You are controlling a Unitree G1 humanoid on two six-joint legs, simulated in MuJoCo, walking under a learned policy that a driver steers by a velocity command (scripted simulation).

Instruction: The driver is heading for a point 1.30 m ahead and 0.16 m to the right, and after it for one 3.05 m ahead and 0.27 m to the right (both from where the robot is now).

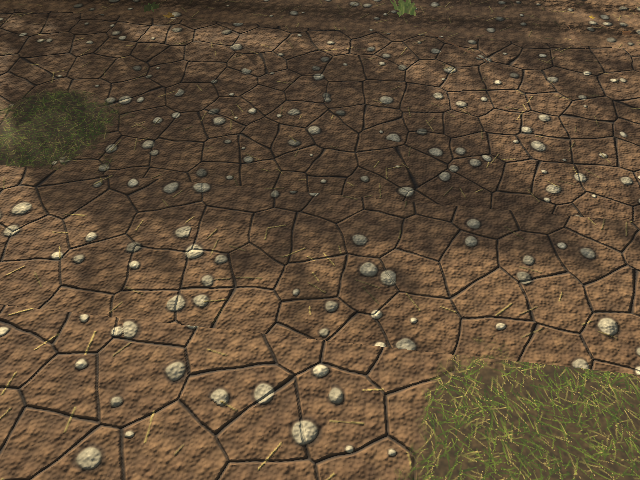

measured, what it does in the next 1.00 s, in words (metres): goes down, turning right: left foot 0.18 m lower, then right foot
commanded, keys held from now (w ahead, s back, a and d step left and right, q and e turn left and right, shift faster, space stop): w+e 0.58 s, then w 0.20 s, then w+q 0.22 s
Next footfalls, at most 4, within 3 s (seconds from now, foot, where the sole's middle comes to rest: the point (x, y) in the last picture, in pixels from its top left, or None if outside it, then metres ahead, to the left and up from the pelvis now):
0.32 left None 0.36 0.15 -0.96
0.76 right None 0.58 -0.19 -0.96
1.24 left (373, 379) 0.83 -0.04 -0.96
1.72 right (459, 337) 1.09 -0.32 -1.14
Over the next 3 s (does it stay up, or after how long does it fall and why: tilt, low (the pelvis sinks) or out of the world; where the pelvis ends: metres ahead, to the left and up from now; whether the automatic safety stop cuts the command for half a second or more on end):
stays up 1.63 -0.14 -0.42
